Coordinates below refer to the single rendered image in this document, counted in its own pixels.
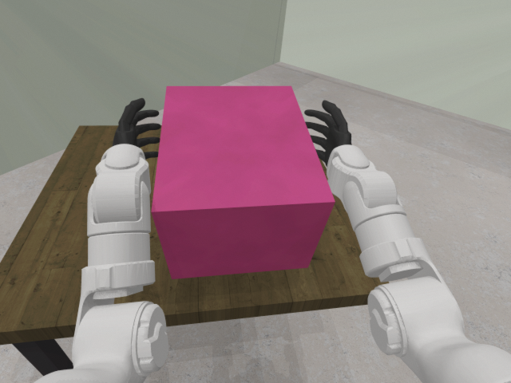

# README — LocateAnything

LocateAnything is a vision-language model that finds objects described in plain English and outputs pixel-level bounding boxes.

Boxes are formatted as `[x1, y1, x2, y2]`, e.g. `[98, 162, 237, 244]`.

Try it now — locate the robot right hand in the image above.
[304, 100, 352, 166]

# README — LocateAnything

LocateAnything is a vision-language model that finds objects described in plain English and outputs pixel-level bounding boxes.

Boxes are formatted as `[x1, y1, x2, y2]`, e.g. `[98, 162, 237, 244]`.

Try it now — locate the robot left forearm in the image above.
[72, 144, 155, 365]

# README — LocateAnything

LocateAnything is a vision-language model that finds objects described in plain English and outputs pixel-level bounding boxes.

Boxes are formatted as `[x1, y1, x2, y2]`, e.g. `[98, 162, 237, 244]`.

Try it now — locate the left robot upper arm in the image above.
[34, 301, 168, 383]

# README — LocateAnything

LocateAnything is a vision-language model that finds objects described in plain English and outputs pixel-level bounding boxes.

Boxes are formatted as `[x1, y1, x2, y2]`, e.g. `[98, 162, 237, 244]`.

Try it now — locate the carton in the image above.
[151, 86, 335, 279]

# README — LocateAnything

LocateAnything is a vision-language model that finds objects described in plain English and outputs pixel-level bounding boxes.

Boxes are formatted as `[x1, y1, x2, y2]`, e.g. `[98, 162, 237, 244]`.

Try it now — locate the robot right forearm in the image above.
[327, 144, 465, 333]

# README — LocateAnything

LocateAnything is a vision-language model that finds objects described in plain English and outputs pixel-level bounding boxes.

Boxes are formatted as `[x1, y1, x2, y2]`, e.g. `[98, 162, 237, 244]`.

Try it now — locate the right robot upper arm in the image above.
[367, 276, 511, 383]

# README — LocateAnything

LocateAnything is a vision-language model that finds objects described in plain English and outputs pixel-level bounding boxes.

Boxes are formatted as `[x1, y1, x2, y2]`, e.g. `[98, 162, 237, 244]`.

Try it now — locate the table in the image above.
[0, 125, 389, 376]

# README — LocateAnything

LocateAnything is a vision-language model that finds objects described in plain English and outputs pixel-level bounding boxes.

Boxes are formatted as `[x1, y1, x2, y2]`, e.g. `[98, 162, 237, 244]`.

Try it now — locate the robot left hand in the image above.
[113, 98, 160, 159]

